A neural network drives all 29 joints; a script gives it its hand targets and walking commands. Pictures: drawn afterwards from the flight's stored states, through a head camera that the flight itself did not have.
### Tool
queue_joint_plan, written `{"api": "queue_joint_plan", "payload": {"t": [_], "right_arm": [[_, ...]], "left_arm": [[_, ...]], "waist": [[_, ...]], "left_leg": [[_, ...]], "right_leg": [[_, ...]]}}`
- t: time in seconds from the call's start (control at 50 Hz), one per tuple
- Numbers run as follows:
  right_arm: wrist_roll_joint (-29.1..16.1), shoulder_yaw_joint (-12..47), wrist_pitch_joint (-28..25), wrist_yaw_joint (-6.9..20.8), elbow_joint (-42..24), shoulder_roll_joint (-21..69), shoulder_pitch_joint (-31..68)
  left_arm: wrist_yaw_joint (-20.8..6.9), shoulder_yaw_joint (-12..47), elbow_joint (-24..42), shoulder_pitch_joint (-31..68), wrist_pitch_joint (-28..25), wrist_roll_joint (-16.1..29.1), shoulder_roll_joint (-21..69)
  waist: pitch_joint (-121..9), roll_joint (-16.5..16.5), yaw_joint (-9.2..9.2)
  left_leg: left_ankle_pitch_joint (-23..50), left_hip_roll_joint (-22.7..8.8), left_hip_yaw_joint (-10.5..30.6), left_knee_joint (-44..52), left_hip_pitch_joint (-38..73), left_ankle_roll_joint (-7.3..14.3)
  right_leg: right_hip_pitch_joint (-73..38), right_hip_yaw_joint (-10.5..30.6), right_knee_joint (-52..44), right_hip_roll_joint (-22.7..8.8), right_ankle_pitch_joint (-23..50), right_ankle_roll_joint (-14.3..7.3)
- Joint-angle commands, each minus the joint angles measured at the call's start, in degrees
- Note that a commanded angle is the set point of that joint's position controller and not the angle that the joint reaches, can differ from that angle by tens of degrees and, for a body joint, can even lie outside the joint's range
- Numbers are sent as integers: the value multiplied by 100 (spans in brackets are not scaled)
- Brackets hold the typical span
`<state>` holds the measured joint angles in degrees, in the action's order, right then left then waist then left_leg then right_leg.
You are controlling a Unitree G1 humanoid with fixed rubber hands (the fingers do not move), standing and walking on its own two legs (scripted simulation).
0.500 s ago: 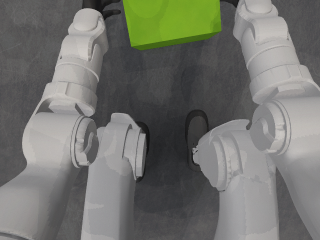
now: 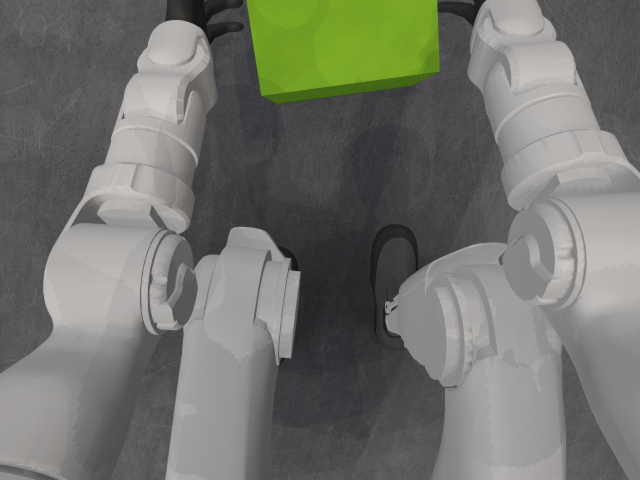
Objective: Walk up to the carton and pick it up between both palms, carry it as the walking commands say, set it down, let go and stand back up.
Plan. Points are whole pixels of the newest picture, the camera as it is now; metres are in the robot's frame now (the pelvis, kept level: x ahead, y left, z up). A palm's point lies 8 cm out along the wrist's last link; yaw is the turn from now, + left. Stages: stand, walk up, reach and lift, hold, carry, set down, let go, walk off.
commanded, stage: set down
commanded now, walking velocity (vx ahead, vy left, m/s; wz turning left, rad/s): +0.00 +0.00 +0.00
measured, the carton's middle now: (339, 15) +0.55 +0.02 -0.29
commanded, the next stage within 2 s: none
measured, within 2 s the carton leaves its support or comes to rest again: rests again in 0.28 s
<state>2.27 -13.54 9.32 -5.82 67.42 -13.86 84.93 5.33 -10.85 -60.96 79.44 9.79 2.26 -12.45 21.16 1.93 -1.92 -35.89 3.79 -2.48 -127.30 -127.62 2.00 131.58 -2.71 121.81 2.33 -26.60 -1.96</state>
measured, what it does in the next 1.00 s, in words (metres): stands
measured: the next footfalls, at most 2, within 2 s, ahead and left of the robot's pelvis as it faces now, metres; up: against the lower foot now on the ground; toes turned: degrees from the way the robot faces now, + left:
none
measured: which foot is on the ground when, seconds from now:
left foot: down 0.00-1.00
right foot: down 0.00-1.00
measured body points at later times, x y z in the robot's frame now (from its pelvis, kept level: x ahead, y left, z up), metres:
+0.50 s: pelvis +0.00 +0.00 +0.00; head +0.37 +0.02 +0.25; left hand +0.51 +0.16 -0.22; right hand +0.54 -0.12 -0.20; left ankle +0.10 +0.10 -0.34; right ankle +0.14 -0.10 -0.34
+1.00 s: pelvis +0.00 +0.00 +0.00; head +0.37 +0.02 +0.25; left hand +0.51 +0.16 -0.22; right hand +0.54 -0.13 -0.20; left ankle +0.10 +0.10 -0.34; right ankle +0.14 -0.10 -0.34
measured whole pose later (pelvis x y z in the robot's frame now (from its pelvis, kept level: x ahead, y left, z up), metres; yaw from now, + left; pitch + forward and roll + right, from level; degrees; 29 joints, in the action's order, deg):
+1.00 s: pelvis +0.00 +0.00 +0.00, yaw +0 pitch +36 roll -1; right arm 2.3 -13.5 7.4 -3.8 70.8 -14.8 84.9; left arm 2.5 -10.9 -64.3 79.4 6.9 2.3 -12.9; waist 21.7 1.9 -2.0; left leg -36.2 3.8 -2.5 -127.8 -127.5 2.0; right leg 131.6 -2.8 122.5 2.2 -26.9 -2.0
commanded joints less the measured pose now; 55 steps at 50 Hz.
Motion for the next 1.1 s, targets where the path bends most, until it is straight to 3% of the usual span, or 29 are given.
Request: {"api": "queue_joint_plan", "payload": {"t": [0.0,0.04,0.06,0.08,0.1,0.16,0.18,0.2,0.22,0.28,0.3,0.32,0.34,0.36,0.42,0.56,0.58,0.62,0.64,0.66,0.7,0.72,0.78,0.88,0.9,0.94,1.0,1.06,1.08], "right_arm": [[-369,695,-428,1473,-251,5093,1970],[-365,610,-419,1468,-273,5040,2052],[-371,603,-389,1498,-157,5113,2047],[-401,621,-391,1497,-154,5021,1929],[-491,733,-433,1507,-325,5120,2205],[-364,557,-475,1460,-250,4833,2093],[-328,587,-468,1476,-221,4901,2089],[-371,616,-491,1473,-376,4815,2181],[-423,601,-500,1480,-186,4858,2154],[-419,664,-490,1500,-222,4824,2230],[-323,532,-477,1489,-185,4668,2145],[-334,561,-487,1473,-185,4635,2138],[-285,451,-486,1483,-110,4625,2087],[-341,513,-501,1463,-74,4592,2068],[-255,439,-504,1466,-48,4423,2115],[-297,547,-514,1470,-42,4390,2087],[-284,470,-555,1459,-137,4294,2167],[-160,414,-512,1472,87,4252,2050],[-182,363,-510,1477,115,4184,1958],[-220,436,-521,1470,-12,4232,2090],[-174,404,-546,1445,17,4142,2046],[-66,316,-516,1420,94,4057,2035],[-158,380,-551,1416,-60,3962,2181],[-43,314,-557,1382,11,3788,2082],[-83,363,-534,1422,3,3874,2196],[-82,323,-579,1415,6,3826,2176],[-63,276,-600,1375,24,3634,2102],[-171,375,-642,1335,-96,3481,2134],[-191,314,-645,1299,28,3312,2061]], "left_arm": [[-1439,1357,1162,3250,-459,191,4995],[-1409,1320,1109,3301,-486,151,4906],[-1399,1195,1091,3203,-481,38,4851],[-1398,1351,1345,3447,-511,152,4806],[-1389,1318,1289,3377,-515,86,4906],[-1439,1360,1243,3405,-508,227,4887],[-1436,1239,1101,3303,-486,34,4774],[-1428,1260,1064,3268,-497,88,4806],[-1414,1218,1053,3254,-498,-16,4706],[-1401,1131,990,3209,-497,-80,4649],[-1412,1140,921,3250,-483,-86,4587],[-1408,1141,1063,3290,-527,-16,4538],[-1410,1153,960,3272,-520,-19,4533],[-1386,1271,1071,3349,-541,11,4509],[-1428,1151,938,3338,-503,-25,4447],[-1367,991,912,3268,-571,-97,4185],[-1368,1015,829,3208,-562,-166,4232],[-1386,900,706,3155,-541,-167,4189],[-1373,906,778,3105,-548,-221,4153],[-1391,876,822,3253,-533,-200,4115],[-1359,951,722,3220,-573,-190,4041],[-1373,911,783,3282,-573,-183,3912],[-1336,805,620,3170,-559,-239,3854],[-1337,731,611,3141,-592,-219,3830],[-1332,692,648,3200,-586,-339,3681],[-1348,727,574,3190,-573,-312,3770],[-1301,666,481,3081,-599,-311,3579],[-1253,723,497,3105,-650,-275,3366],[-1205,610,475,3017,-651,-346,3259]], "waist": [[-5395,-594,39],[-5284,-587,109],[-5208,-605,-98],[-5174,-628,46],[-5276,-662,-142],[-5193,-664,176],[-5062,-619,25],[-5101,-614,94],[-4984,-691,-124],[-4928,-569,-97],[-4897,-613,98],[-4832,-668,-4],[-4759,-560,183],[-4814,-694,59],[-4553,-758,105],[-4463,-562,-39],[-4509,-729,20],[-4351,-548,153],[-4317,-742,79],[-4363,-596,31],[-4322,-728,82],[-4220,-536,202],[-4205,-699,13],[-4204,-578,197],[-4197,-493,25],[-4170,-564,159],[-4108,-665,146],[-4265,-638,95],[-4292,-726,-43]], "left_leg": [[2235,317,604,1108,1963,-129],[1992,323,604,1171,2069,-112],[1947,332,583,1179,1915,-74],[1994,287,595,1146,1922,-118],[2230,297,593,1122,1992,-98],[2024,316,614,1107,1860,-120],[1991,317,607,1128,1726,-95],[2049,300,686,1182,1873,-99],[2120,278,629,1053,1788,-86],[2047,267,672,1146,1797,-85],[1918,294,686,1123,1752,-72],[1961,272,629,1095,1746,-85],[1953,282,722,1201,1791,-74],[2103,275,670,1076,1755,-117],[1947,250,697,1102,1577,-100],[1869,250,663,1102,1416,-51],[1824,287,631,1071,1516,-54],[1776,278,717,1104,1370,-63],[1785,262,710,1179,1496,-97],[1810,238,700,1070,1418,-74],[1827,226,700,1096,1330,-83],[1721,233,713,1096,1240,-87],[1678,245,703,1056,1374,-71],[1699,246,767,1115,1393,-110],[1802,194,729,1045,1367,-94],[1796,186,803,1029,1374,-82],[1849,152,778,1062,1477,-121],[2005,149,752,1017,1522,-137],[1898,140,729,1055,1503,-141]], "right_leg": [[-2548,415,61,467,1368,-181],[-2359,363,42,468,1059,-160],[-2366,435,49,462,1047,-158],[-2300,452,3,468,1101,-194],[-2362,486,76,479,1304,-149],[-2432,452,55,405,1228,-200],[-2425,519,12,441,1225,-170],[-2385,451,76,457,1245,-172],[-2249,539,70,463,1208,-172],[-2264,492,90,454,1178,-132],[-2285,488,60,408,1112,-141],[-2265,559,0,434,1098,-163],[-2060,457,23,409,1063,-140],[-2133,528,65,423,1168,-163],[-2119,619,19,402,1136,-186],[-2158,631,31,395,1125,-146],[-2137,660,22,401,1051,-161],[-2126,598,31,379,1050,-127],[-2020,609,49,395,1007,-141],[-2192,676,14,394,1056,-168],[-2119,644,38,374,1110,-148],[-2205,672,12,349,1079,-140],[-2187,703,60,348,923,-161],[-2122,654,23,325,938,-141],[-2126,704,30,358,1029,-87],[-2099,657,96,345,1039,-118],[-1954,604,118,333,1002,-90],[-2027,605,109,343,1164,-68],[-2141,656,114,313,1061,-87]]}}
